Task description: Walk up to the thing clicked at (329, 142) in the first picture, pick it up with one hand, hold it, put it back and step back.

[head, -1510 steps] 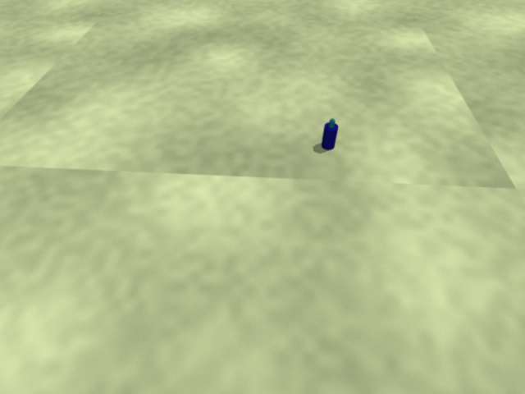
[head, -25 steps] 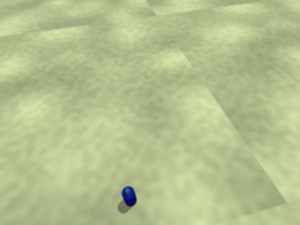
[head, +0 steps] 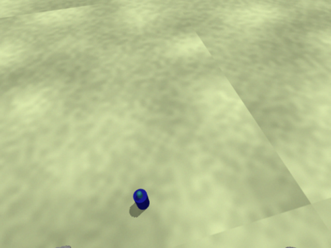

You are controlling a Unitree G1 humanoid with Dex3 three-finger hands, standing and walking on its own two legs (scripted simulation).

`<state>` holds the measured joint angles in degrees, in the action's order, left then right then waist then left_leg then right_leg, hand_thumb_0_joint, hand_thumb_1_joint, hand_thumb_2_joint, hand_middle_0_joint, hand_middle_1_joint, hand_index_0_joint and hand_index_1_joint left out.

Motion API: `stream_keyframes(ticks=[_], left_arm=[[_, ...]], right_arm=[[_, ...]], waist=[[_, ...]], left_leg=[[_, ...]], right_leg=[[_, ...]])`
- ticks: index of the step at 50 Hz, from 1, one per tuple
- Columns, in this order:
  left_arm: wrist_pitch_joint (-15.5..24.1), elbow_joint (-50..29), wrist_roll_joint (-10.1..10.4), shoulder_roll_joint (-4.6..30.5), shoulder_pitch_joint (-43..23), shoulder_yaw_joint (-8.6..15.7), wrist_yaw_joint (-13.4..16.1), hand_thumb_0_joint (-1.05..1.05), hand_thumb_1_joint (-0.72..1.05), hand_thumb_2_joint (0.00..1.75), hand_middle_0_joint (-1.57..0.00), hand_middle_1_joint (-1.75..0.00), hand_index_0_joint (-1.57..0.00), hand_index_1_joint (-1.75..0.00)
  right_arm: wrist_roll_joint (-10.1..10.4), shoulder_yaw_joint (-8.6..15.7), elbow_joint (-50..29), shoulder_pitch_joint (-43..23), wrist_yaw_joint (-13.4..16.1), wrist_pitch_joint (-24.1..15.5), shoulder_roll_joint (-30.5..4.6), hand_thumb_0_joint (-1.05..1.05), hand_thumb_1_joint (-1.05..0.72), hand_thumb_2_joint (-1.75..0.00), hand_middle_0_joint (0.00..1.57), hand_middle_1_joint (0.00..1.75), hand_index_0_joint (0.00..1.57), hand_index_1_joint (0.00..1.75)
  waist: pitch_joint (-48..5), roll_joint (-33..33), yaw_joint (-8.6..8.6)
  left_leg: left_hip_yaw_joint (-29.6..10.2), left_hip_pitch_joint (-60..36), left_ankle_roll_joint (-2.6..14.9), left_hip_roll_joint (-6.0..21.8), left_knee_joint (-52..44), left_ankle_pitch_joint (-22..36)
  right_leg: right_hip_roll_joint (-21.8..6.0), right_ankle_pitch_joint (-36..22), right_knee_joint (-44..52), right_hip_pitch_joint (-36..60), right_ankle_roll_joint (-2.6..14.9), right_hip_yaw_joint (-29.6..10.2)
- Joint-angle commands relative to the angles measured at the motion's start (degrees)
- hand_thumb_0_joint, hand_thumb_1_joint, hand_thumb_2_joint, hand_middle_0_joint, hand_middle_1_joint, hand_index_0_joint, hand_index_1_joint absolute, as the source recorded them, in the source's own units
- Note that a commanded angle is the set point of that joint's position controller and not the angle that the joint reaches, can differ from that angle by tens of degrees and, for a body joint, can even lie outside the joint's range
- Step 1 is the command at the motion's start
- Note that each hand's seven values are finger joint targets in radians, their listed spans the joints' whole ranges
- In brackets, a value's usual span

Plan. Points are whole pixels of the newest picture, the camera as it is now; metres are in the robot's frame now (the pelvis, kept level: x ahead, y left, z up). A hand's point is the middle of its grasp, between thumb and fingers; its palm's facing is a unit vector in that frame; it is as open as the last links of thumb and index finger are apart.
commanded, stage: step back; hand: left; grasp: from the side
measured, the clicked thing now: (141, 198) +0.43 +0.19 -0.68
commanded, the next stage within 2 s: none
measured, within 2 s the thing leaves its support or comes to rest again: neither
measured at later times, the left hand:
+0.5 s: hand out of the picture +0.05 +0.32 -0.17, palm faces -0.09 -0.93 -0.35, open 7.4 cm
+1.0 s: hand out of the picture -0.06 +0.33 -0.17, palm faces -0.04 -0.93 -0.36, open 7.4 cm
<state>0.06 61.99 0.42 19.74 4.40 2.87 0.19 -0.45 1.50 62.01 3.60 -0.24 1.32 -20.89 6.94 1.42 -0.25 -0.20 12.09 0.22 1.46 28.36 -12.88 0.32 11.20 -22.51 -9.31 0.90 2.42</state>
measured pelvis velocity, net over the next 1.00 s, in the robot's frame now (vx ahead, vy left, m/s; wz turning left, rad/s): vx -0.21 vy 0.08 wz -0.02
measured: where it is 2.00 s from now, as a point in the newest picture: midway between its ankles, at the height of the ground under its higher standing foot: outside the picture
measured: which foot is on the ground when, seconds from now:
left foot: up 0.00-0.16, down 0.18-0.66, up 0.68-0.96, down 0.98-1.00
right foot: down 0.00-0.18, up 0.20-0.60, down 0.62-1.00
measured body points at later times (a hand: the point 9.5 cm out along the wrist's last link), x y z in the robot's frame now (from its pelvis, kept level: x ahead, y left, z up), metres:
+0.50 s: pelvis -0.08 +0.07 -0.01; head +0.00 +0.08 +0.43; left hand +0.05 +0.36 -0.15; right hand -0.01 -0.25 -0.13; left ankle -0.05 +0.14 -0.74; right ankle -0.12 -0.08 -0.69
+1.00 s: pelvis -0.21 +0.08 -0.02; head -0.15 +0.09 +0.42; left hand -0.06 +0.38 -0.14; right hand -0.13 -0.25 -0.13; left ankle -0.23 +0.18 -0.75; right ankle -0.13 -0.06 -0.74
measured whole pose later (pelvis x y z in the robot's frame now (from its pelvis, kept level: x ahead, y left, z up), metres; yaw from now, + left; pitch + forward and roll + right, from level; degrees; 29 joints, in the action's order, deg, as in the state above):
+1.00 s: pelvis -0.21 +0.08 -0.02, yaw -1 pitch -3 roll +1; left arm -3.7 43.2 -1.2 22.5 4.7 4.0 0.3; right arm -1.5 3.3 51.1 8.6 1.1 1.5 -21.9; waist 12.2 -4.2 0.3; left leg -1.2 12.4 1.0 -3.8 36.2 -20.7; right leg -2.0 12.9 -38.9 -23.2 -0.2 -2.7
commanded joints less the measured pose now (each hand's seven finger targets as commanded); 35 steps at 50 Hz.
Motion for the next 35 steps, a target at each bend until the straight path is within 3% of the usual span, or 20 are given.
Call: stream_keyframes(ticks=[1,5,7,8,9,10,11,12,16,17,21,24,27,29,30,31,32,33,34,35], left_arm=[[0.7,-8.4,-1.6,17.5,-2.8,4.1,1.6,0.0,0.9,0.9,-0.2,-0.3,-0.2,-0.3],[-0.3,-12.1,-2.3,15.6,-6.7,3.5,1.6,0.0,0.9,0.9,-0.2,-0.3,-0.2,-0.3],[-1.4,-12.9,-1.5,15.1,-5.9,2.9,1.5,0.0,0.9,0.9,-0.2,-0.3,-0.2,-0.3],[-2.0,-13.7,-0.8,13.4,-4.7,2.6,1.3,0.0,0.9,0.9,-0.2,-0.3,-0.2,-0.3],[-2.4,-14.5,-0.1,11.4,-4.8,2.3,1.5,0.0,0.9,0.9,-0.2,-0.3,-0.2,-0.3],[-3.0,-14.2,-0.4,10.4,-3.7,2.3,1.9,0.0,0.9,0.9,-0.2,-0.3,-0.2,-0.3],[-3.3,-14.1,-0.7,10.8,-1.8,2.2,2.2,0.0,0.9,0.9,-0.2,-0.3,-0.2,-0.3],[-3.2,-14.1,-0.8,10.8,-0.8,2.2,2.6,0.0,0.9,0.9,-0.2,-0.3,-0.2,-0.3],[-3.4,-13.7,-0.6,12.5,0.9,3.0,2.2,0.0,0.9,0.9,-0.2,-0.3,-0.2,-0.3],[-3.2,-13.8,-1.0,12.5,2.1,3.2,2.1,0.0,0.9,0.9,-0.2,-0.3,-0.2,-0.3],[-2.3,-16.3,-1.5,12.1,0.4,3.4,1.8,0.0,0.9,0.9,-0.2,-0.3,-0.2,-0.3],[-2.1,-17.2,-1.4,11.9,0.3,3.8,1.6,0.0,0.9,0.9,-0.2,-0.3,-0.2,-0.3],[-1.7,-16.8,-1.6,11.5,3.1,3.8,1.2,0.0,0.9,0.9,-0.2,-0.3,-0.2,-0.3],[-1.4,-15.4,-2.0,11.1,6.7,4.0,1.1,0.0,0.9,0.9,-0.2,-0.3,-0.2,-0.3],[-1.2,-14.3,-2.2,10.8,8.9,4.2,1.0,0.0,0.9,0.9,-0.2,-0.3,-0.2,-0.3],[-0.8,-14.1,-2.5,12.2,9.5,4.6,1.1,0.0,0.9,0.9,-0.2,-0.3,-0.2,-0.3],[-0.6,-15.2,-2.9,15.6,8.3,5.5,1.0,0.0,0.9,0.9,-0.2,-0.3,-0.2,-0.3],[-0.8,-16.4,-2.0,18.7,5.2,6.1,0.6,0.0,0.9,0.9,-0.2,-0.3,-0.2,-0.3],[-0.5,-18.9,-2.9,20.7,1.2,6.1,0.9,0.0,0.9,0.9,-0.2,-0.3,-0.2,-0.3],[-0.5,-19.6,-2.6,18.4,0.7,6.0,1.0,0.0,0.9,0.9,-0.2,-0.3,-0.2,-0.3]], right_arm=[[0.0,3.4,-5.2,3.6,0.4,0.9,-10.8,0.0,-0.9,-0.9,0.2,0.3,0.2,0.3],[0.5,4.0,-6.8,7.7,0.0,0.8,-11.1,0.0,-0.9,-0.9,0.2,0.3,0.2,0.3],[-0.3,4.1,-7.0,8.2,0.3,0.0,-10.8,0.0,-0.9,-0.9,0.2,0.3,0.2,0.3],[-1.1,4.7,-7.9,7.0,0.6,-0.4,-12.4,0.0,-0.9,-0.9,0.2,0.3,0.2,0.3],[-2.0,5.7,-8.2,7.3,0.8,-0.6,-15.9,0.0,-0.9,-0.9,0.2,0.3,0.2,0.3],[-2.3,6.0,-8.5,7.6,1.0,-0.8,-17.3,0.0,-0.9,-0.9,0.2,0.3,0.2,0.3],[-2.0,5.9,-9.3,7.6,1.2,-0.9,-17.7,0.0,-0.9,-0.9,0.2,0.3,0.2,0.3],[-1.6,6.2,-11.1,5.6,1.4,-0.8,-18.8,0.0,-0.9,-0.9,0.2,0.3,0.2,0.3],[-1.5,5.2,-13.1,2.0,2.7,-1.2,-14.2,0.0,-0.9,-0.9,0.2,0.3,0.2,0.3],[-1.0,5.0,-13.3,2.2,2.8,-1.3,-13.6,0.0,-0.9,-0.9,0.2,0.3,0.2,0.3],[-0.7,5.6,-13.6,7.0,3.1,-1.3,-13.2,0.0,-0.9,-0.9,0.2,0.3,0.2,0.3],[-0.8,5.7,-14.2,8.4,3.0,-1.2,-14.2,0.0,-0.9,-0.9,0.2,0.3,0.2,0.3],[-0.7,6.0,-15.4,6.1,2.6,-0.9,-15.2,0.0,-0.9,-0.9,0.2,0.3,0.2,0.3],[-0.5,5.9,-16.1,3.5,2.2,-0.7,-15.5,0.0,-0.9,-0.9,0.2,0.3,0.2,0.3],[-0.3,5.7,-16.4,1.9,2.0,-0.5,-15.1,0.0,-0.9,-0.9,0.2,0.3,0.2,0.3],[0.1,5.2,-16.4,1.3,1.9,-0.3,-13.7,0.0,-0.9,-0.9,0.2,0.3,0.2,0.3],[0.5,4.8,-17.0,1.4,1.7,-0.2,-12.5,0.0,-0.9,-0.9,0.2,0.3,0.2,0.3],[0.5,4.2,-16.9,0.5,1.8,0.0,-10.3,0.0,-0.9,-0.9,0.2,0.3,0.2,0.3],[0.0,4.8,-16.4,1.2,2.2,0.6,-11.3,0.0,-0.9,-0.9,0.2,0.3,0.2,0.3],[0.0,5.3,-15.3,3.5,2.0,0.6,-12.9,0.0,-0.9,-0.9,0.2,0.3,0.2,0.3]], waist=[[-9.7,-10.5,-0.04],[-12.0,-11.6,-1.96],[-10.8,-7.4,-2.31],[-10.0,0.6,-1.73],[-9.9,9.5,-1.55],[-9.8,8.7,-1.1],[-9.4,6.3,-0.95],[-10.6,10.4,-1.57],[-8.5,7.1,1.1],[-9.6,6.3,1.25],[-10.4,3.7,-1.68],[-10.3,4.5,-2.86],[-11.9,6.1,-1.64],[-12.6,5.1,0.37],[-12.9,4.3,1.73],[-12.9,0.5,1.92],[-11.6,-8.0,1.29],[-7.3,-15.7,1.91],[-5.2,-18.3,2.16],[-3.5,-14.4,1.0]], left_leg=[[-2.6,3.2,1.78,-3.8,23.3,-17.3],[-3.2,2.9,2.4,-1.7,17.2,-12.3],[-0.8,0.4,1.6,-1.5,0.3,3.2],[-6.4,-1.5,2.02,3.0,-5.8,19.1],[-17.1,-6.8,4.29,10.2,-6.8,35.2],[-20.0,-10.1,8.04,13.7,-5.8,40.6],[-18.2,-7.1,9.23,15.1,-3.3,46.3],[-22.4,-6.6,11.28,18.1,-5.6,42.6],[-12.5,-8.7,7.37,10.5,-1.8,38.8],[-12.7,-11.2,8.94,11.1,-1.1,39.2],[-12.9,-16.1,9.28,11.2,0.4,38.0],[-13.8,-15.1,11.41,12.7,0.9,36.5],[-12.9,-11.6,11.38,12.3,1.6,29.4],[-12.7,-6.5,10.84,12.4,2.7,22.4],[-12.1,-2.8,9.42,11.8,4.3,19.2],[-10.5,2.5,6.94,9.3,6.3,12.5],[-7.0,10.4,3.72,3.2,12.4,2.3],[-0.9,12.7,0.4,-6.3,22.6,-14.6],[-5.1,10.2,-0.65,-6.9,35.4,-23.8],[-7.5,9.8,-0.77,-5.8,38.5,-22.7]], right_leg=[[-21.2,-26.2,3.0,-1.2,14.51,-18.0],[-17.0,-27.0,-4.4,-1.1,10.72,-11.7],[-12.3,-21.8,-11.0,-1.2,6.69,-8.4],[-6.8,-14.4,-17.1,-3.8,3.49,-5.1],[1.5,2.6,-26.0,-12.7,1.14,-4.3],[5.8,22.3,-31.7,-18.5,0.98,-8.6],[5.3,25.5,-36.8,-17.5,0.73,-11.6],[6.1,25.6,-40.9,-18.5,0.55,-12.9],[5.6,15.8,-45.0,-21.1,0.25,-14.7],[5.7,15.4,-45.9,-21.4,-0.25,-13.8],[4.7,16.1,-36.4,-21.1,-1.95,-11.7],[2.9,17.1,-29.1,-17.9,-2.0,-10.0],[1.4,15.2,-20.0,-12.1,-0.68,-6.5],[1.0,9.2,-11.0,-5.7,0.42,-5.3],[0.7,2.6,-5.2,-1.0,1.19,-5.3],[-1.3,-3.9,-3.8,2.2,2.33,-9.7],[-8.1,-9.0,-2.3,3.9,6.5,-20.6],[-17.4,-10.5,3.0,-3.0,14.29,-29.5],[-23.0,-12.4,4.2,-11.1,19.11,-35.8],[-21.9,-13.7,3.6,-12.6,18.6,-34.0]])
